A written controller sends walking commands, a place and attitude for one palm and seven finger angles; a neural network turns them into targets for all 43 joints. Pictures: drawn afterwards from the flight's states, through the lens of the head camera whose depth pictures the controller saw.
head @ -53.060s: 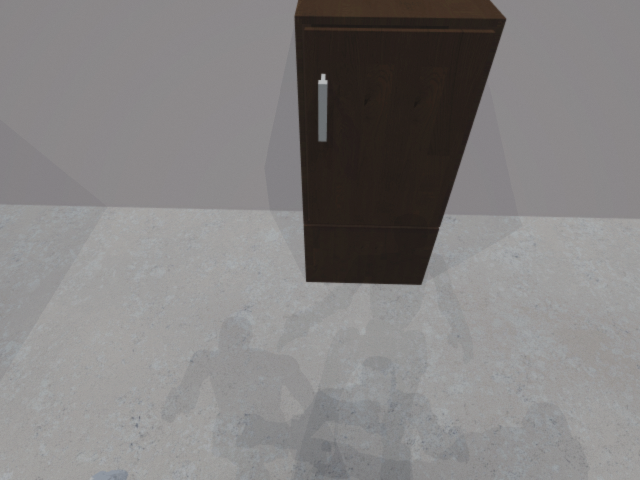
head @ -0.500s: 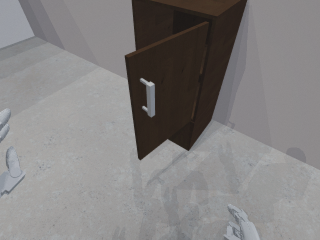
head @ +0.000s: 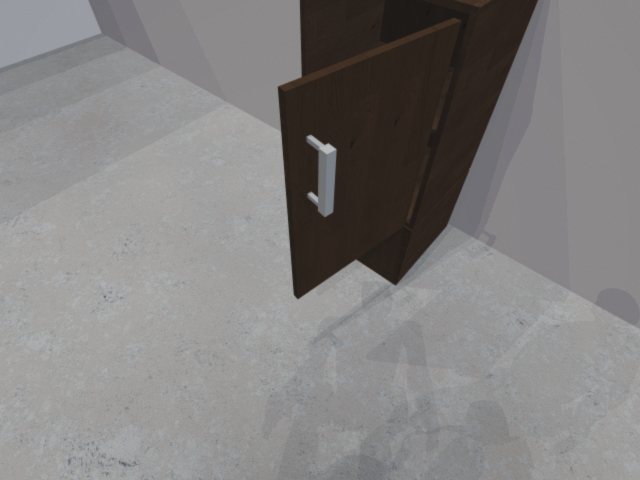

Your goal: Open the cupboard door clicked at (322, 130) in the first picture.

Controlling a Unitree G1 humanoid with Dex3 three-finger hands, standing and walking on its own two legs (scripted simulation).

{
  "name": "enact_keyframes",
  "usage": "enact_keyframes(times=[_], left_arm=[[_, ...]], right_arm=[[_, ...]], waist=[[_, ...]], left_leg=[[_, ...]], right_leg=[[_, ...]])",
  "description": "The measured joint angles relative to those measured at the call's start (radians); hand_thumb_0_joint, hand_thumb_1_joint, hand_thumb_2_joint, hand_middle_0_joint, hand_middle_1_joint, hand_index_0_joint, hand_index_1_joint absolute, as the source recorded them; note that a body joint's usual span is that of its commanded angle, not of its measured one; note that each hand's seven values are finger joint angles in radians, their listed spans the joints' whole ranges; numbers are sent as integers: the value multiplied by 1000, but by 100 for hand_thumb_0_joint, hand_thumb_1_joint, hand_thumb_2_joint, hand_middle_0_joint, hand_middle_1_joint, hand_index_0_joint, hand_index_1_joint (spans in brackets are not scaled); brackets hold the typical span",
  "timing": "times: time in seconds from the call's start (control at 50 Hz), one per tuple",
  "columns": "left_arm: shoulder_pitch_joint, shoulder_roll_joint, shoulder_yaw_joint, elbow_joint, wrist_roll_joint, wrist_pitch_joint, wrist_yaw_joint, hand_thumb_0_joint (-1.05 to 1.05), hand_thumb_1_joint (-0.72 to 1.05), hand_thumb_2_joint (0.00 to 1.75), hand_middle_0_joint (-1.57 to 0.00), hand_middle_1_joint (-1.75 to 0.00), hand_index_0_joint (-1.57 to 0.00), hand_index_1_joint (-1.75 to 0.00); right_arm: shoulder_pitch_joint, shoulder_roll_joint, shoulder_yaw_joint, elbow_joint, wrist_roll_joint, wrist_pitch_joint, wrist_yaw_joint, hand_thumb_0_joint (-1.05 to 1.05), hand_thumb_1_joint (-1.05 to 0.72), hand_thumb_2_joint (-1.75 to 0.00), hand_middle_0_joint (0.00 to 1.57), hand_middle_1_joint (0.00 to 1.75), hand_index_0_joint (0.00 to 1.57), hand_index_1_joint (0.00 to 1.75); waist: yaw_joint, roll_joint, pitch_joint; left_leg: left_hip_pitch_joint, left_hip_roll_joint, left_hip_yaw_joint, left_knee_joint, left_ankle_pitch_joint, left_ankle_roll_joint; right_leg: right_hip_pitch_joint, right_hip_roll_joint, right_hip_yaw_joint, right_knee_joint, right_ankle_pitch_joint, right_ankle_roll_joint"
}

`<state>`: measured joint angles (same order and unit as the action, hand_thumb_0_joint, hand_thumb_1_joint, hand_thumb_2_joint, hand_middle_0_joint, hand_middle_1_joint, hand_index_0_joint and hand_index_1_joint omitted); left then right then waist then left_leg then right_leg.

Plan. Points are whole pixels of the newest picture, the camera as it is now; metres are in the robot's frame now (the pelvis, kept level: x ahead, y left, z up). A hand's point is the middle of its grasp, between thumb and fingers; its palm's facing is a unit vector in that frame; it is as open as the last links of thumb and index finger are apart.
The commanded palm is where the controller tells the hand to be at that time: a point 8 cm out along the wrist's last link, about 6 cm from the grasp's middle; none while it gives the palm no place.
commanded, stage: let the arm hang, fingers relaxed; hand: left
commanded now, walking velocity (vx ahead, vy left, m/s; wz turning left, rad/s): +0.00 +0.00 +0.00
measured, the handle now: (319, 176) +0.60 +0.03 +0.00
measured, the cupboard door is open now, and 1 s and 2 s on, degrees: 80 80 80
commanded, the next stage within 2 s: look to check the result in 0.70 s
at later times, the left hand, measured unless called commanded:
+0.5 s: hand out of the picture +0.01 +0.17 -0.17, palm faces +0.01 -0.98 -0.20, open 7.3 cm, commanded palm none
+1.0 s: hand out of the picture +0.03 +0.19 -0.17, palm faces +0.00 -0.97 -0.23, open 7.3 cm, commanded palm none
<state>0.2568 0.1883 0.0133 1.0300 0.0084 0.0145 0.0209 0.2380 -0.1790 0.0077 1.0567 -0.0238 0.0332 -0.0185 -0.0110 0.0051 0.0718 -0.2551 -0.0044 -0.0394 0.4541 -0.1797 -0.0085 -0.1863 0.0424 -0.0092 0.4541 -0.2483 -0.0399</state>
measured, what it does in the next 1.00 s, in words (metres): stands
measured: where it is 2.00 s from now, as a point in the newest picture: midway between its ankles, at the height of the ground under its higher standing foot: outside the picture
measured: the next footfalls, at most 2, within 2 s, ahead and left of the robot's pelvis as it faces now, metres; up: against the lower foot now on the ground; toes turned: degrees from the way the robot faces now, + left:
none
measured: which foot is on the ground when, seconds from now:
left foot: down 0.00-1.00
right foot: down 0.00-1.00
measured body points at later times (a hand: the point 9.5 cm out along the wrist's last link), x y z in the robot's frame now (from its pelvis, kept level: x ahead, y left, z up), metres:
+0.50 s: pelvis +0.00 +0.00 +0.00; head +0.01 -0.01 +0.45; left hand +0.01 +0.22 -0.16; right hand -0.01 -0.21 -0.17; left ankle +0.04 +0.12 -0.74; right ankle +0.00 -0.09 -0.74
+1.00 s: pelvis +0.01 +0.00 +0.00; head +0.03 -0.01 +0.45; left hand +0.03 +0.24 -0.15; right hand +0.03 -0.23 -0.16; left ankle +0.04 +0.12 -0.74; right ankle +0.00 -0.09 -0.74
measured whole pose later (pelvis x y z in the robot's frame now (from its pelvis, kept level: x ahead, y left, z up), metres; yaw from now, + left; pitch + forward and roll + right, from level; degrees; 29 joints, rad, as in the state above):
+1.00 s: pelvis +0.01 +0.00 +0.00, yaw -1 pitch -2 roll +0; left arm 0.22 0.18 0.02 1.15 0.01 -0.01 0.02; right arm 0.20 -0.19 -0.01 1.14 -0.02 0.01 -0.03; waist -0.01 0.02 0.07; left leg -0.19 -0.01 -0.02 0.38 -0.16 0.00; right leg -0.13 0.03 0.01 0.40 -0.24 -0.03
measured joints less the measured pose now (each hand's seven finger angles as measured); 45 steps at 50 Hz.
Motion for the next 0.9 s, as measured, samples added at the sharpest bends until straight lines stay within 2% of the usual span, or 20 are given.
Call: enact_keyframes(times=[0.2,0.46,0.64,0.9], left_arm=[[28,-8,-1,128,-2,-2,7,0,93,90,-20,-30,-20,-30],[-13,-63,-3,122,3,-13,10,0,91,90,-20,-30,-20,-30],[-23,-46,3,114,2,-19,8,1,92,90,-20,-30,-20,-30],[-31,-25,5,116,2,-24,6,0,91,90,-20,-30,-20,-30]], right_arm=[[36,20,-7,91,5,0,-12,1,-90,-90,20,30,20,30],[23,38,-10,94,2,-12,-16,1,-90,-90,20,30,20,30],[9,37,-12,85,2,-19,-16,1,-91,-90,20,30,20,30],[-20,6,-15,87,4,-22,-15,1,-90,-90,20,30,20,30]], waist=[[-2,35,12],[-5,20,-11],[-5,16,-14],[-2,18,-3]], left_leg=[[33,-3,5,-45,23,4],[39,-9,13,-46,21,7],[40,-10,14,-50,16,8],[60,-10,15,-67,16,9]], right_leg=[[29,-4,5,-38,20,3],[25,-11,12,-22,10,7],[27,-12,14,-27,8,8],[48,-13,16,-49,9,9]])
